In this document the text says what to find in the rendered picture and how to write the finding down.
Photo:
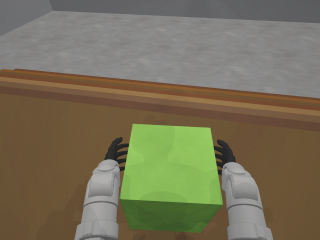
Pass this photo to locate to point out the robot right hand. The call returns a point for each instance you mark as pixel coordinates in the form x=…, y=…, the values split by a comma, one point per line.
x=227, y=154

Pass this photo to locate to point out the carton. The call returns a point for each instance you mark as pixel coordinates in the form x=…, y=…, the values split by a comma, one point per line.
x=170, y=180

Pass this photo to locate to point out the left robot forearm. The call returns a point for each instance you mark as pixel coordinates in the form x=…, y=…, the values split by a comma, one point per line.
x=99, y=217

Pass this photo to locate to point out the robot left hand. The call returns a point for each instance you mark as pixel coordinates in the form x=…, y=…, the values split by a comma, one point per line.
x=112, y=153

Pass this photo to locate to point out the right robot forearm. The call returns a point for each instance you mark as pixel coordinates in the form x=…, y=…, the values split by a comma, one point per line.
x=244, y=206

